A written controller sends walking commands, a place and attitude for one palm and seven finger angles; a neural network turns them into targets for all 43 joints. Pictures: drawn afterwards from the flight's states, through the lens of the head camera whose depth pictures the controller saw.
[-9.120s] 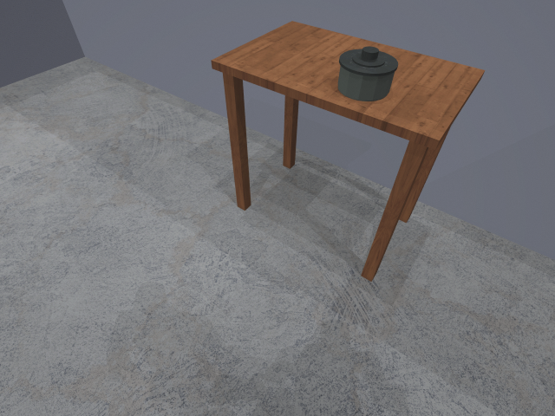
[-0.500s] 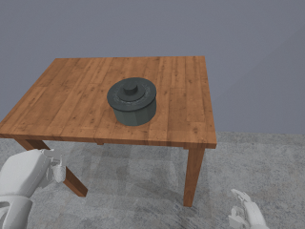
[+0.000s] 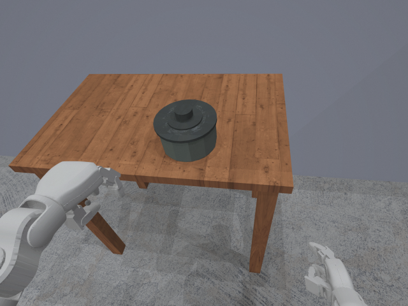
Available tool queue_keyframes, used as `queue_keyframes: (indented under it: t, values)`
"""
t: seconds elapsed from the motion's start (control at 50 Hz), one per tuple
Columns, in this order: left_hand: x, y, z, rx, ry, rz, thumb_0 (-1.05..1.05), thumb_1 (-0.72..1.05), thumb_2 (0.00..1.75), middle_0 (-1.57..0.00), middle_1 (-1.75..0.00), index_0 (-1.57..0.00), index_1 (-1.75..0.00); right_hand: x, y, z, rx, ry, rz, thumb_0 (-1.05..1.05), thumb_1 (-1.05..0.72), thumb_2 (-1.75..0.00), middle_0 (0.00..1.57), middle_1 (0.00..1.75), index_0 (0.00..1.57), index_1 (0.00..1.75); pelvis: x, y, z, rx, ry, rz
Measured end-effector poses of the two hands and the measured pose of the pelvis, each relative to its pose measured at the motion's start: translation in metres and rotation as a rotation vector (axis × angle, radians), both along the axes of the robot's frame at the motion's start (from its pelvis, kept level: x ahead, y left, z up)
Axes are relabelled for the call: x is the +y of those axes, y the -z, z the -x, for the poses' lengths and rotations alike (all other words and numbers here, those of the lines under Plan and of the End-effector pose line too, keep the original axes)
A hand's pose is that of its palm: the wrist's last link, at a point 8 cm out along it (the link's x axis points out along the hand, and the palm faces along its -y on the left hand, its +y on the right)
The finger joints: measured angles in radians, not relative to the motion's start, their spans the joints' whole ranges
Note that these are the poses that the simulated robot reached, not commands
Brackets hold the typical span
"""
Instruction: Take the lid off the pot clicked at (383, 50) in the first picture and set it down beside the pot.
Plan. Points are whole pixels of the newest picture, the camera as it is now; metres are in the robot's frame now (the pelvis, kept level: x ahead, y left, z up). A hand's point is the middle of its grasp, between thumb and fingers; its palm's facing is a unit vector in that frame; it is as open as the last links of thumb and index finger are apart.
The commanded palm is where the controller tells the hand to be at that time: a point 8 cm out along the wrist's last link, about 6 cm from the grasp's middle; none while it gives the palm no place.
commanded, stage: reach forward and open the fingers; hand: left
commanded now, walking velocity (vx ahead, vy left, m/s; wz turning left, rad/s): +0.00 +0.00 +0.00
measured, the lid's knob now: (183, 112) +0.54 +0.14 +0.08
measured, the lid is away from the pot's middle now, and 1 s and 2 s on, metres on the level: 0.00 0.00 0.00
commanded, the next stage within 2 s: move the open hand above the knob in 0.38 s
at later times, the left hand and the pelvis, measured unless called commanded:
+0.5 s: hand (94, 168) +0.30 +0.25 +0.14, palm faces -0.17 -0.06 -0.98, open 10.0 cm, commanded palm +0.29 +0.25 +0.22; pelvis -0.01 +0.02 +0.00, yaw -1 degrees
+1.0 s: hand (126, 135) +0.39 +0.22 +0.15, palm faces -0.22 -0.08 -0.97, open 10.0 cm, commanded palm +0.36 +0.22 +0.22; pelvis +0.01 +0.02 +0.00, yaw -1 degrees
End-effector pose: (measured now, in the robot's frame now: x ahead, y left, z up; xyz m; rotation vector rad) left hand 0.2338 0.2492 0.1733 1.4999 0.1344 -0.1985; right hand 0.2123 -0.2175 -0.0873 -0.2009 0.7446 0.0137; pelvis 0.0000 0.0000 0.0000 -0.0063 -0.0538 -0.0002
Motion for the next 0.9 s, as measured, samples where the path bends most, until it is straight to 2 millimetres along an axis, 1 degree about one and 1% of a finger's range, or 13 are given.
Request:
queue_keyframes:
  t: [0.06,0.1,0.16,0.22,0.3,0.34,0.4,0.52,0.62,0.68,0.8,0.84,0.9]
  values:
    - [0.015,-0.003,-0.011,-0.013,-0.043,-0.038,0.0,-0.01,1.31,-0.95,-0.42,-0.96,-0.42,0.003,0.002,0.008,0.033,0.004,-0.014,0.01,-0.9,-0.9,0.2,0.3,0.2,0.3,0.0,0.0,0.004,-0.004,0.004,-0.002]
    - [0.021,-0.007,-0.017,-0.032,-0.084,-0.021,0.0,-0.06,1.32,-0.93,-0.34,-0.93,-0.35,0.005,0.004,0.013,0.044,0.0,-0.025,0.01,-0.9,-0.9,0.2,0.3,0.2,0.3,0.001,0.0,0.005,-0.007,0.003,-0.001]
    - [0.009,-0.013,-0.02,-0.063,-0.066,0.032,0.0,-0.14,1.34,-0.89,-0.25,-0.9,-0.26,0.008,0.007,0.017,0.042,-0.003,-0.039,0.01,-0.9,-0.9,0.2,0.3,0.2,0.3,0.006,-0.001,0.006,-0.005,0.003,0.0]
    - [-0.001,-0.009,-0.022,-0.04,-0.022,0.012,0.0,-0.19,1.36,-0.87,-0.18,-0.88,-0.19,0.01,0.009,0.021,0.052,0.008,-0.05,0.01,-0.9,-0.9,0.2,0.3,0.2,0.3,0.01,-0.001,0.005,-0.001,0.013,-0.002]
    - [0.01,-0.01,-0.038,-0.018,-0.044,-0.047,0.0,-0.23,1.37,-0.86,-0.13,-0.86,-0.13,0.011,0.01,0.026,0.069,0.013,-0.042,0.01,-0.9,-0.9,0.2,0.3,0.2,0.3,0.011,-0.001,0.009,-0.005,0.014,-0.005]
    - [0.011,-0.019,-0.044,-0.049,-0.052,-0.028,0.0,-0.25,1.38,-0.85,-0.11,-0.86,-0.12,0.011,0.009,0.027,0.063,0.009,-0.039,0.01,-0.9,-0.9,0.2,0.3,0.2,0.3,0.012,-0.001,0.009,-0.005,0.014,-0.005]
    - [0.006,-0.03,-0.047,-0.091,-0.041,0.015,0.0,-0.26,1.39,-0.85,-0.1,-0.85,-0.1,0.012,0.009,0.026,0.056,0.01,-0.049,0.01,-0.9,-0.9,0.2,0.3,0.2,0.3,0.015,-0.001,0.006,0.0,0.016,-0.004]
    - [0.005,-0.021,-0.061,-0.032,-0.069,-0.02,0.0,-0.27,1.4,-0.84,-0.08,-0.85,-0.09,0.01,0.009,0.024,0.07,0.014,-0.048,0.01,-0.9,-0.9,0.2,0.3,0.2,0.3,0.016,-0.001,0.005,0.004,0.018,-0.006]
    - [0.003,-0.03,-0.08,-0.03,-0.084,-0.005,0.0,-0.28,1.41,-0.85,-0.08,-0.85,-0.09,0.009,0.008,0.02,0.064,0.007,-0.037,0.01,-0.91,-0.9,0.2,0.3,0.2,0.3,0.017,-0.002,0.004,0.013,0.011,-0.005]
    - [0.001,-0.03,-0.089,-0.01,-0.1,-0.001,0.0,-0.28,1.41,-0.85,-0.08,-0.85,-0.09,0.008,0.007,0.018,0.066,0.012,-0.044,0.01,-0.91,-0.9,0.2,0.3,0.2,0.3,0.017,-0.002,0.001,0.019,0.011,-0.005]
    - [-0.016,-0.016,-0.108,0.06,-0.063,-0.006,0.0,-0.28,1.42,-0.85,-0.08,-0.85,-0.09,0.005,0.007,0.017,0.075,0.025,-0.041,0.01,-0.91,-0.9,0.2,0.3,0.2,0.3,0.017,-0.002,-0.003,0.028,0.013,-0.006]
    - [-0.022,-0.02,-0.116,0.05,-0.034,-0.017,0.0,-0.28,1.42,-0.85,-0.08,-0.85,-0.09,0.004,0.008,0.017,0.079,0.026,-0.032,0.01,-0.91,-0.9,0.2,0.3,0.2,0.3,0.016,-0.002,-0.005,0.03,0.013,-0.006]
    - [-0.023,-0.027,-0.13,0.022,-0.038,-0.015,0.0,-0.28,1.42,-0.85,-0.08,-0.85,-0.09,0.002,0.01,0.02,0.101,0.033,-0.032,0.01,-0.91,-0.9,0.2,0.3,0.2,0.3,0.015,-0.002,-0.008,0.039,0.014,-0.007]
